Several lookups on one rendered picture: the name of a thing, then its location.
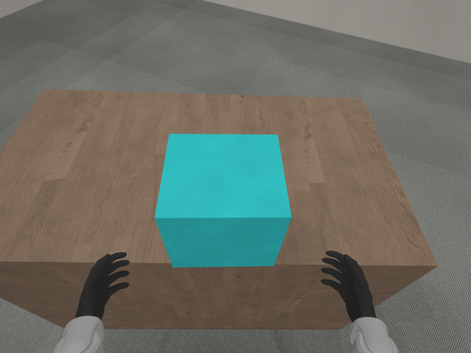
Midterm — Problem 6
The left robot hand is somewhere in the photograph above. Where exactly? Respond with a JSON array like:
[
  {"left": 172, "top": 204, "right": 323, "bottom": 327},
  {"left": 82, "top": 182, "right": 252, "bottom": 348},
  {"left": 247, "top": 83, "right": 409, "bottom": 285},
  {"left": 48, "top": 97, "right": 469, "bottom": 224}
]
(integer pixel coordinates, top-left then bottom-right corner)
[{"left": 75, "top": 252, "right": 130, "bottom": 320}]

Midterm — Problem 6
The carton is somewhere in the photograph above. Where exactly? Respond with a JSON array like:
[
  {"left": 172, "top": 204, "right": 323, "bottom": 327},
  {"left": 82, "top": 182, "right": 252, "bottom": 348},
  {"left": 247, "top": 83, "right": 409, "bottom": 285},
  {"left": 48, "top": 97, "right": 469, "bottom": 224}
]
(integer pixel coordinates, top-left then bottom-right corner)
[{"left": 155, "top": 134, "right": 291, "bottom": 268}]

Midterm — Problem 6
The robot right forearm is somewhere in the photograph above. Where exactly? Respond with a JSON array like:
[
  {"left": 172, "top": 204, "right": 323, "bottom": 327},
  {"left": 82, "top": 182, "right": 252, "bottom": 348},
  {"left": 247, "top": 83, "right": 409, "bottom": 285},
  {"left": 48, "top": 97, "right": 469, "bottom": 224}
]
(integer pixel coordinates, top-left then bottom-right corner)
[{"left": 349, "top": 317, "right": 399, "bottom": 353}]

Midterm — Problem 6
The pedestal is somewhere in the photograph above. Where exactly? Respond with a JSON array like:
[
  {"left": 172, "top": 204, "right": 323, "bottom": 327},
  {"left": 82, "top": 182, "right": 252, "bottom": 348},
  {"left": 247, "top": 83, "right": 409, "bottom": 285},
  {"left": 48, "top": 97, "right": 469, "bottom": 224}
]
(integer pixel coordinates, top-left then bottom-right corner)
[{"left": 0, "top": 89, "right": 438, "bottom": 329}]

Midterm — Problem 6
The right robot hand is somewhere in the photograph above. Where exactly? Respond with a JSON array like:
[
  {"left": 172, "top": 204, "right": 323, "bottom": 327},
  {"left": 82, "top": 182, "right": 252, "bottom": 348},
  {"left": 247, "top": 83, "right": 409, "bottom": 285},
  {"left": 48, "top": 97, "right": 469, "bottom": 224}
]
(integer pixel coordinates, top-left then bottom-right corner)
[{"left": 321, "top": 251, "right": 376, "bottom": 322}]

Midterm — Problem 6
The robot left forearm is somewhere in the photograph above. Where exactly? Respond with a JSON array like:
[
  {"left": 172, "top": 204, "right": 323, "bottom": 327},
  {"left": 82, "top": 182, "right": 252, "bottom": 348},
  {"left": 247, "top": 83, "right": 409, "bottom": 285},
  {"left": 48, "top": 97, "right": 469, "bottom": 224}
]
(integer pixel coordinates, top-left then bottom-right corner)
[{"left": 54, "top": 315, "right": 105, "bottom": 353}]

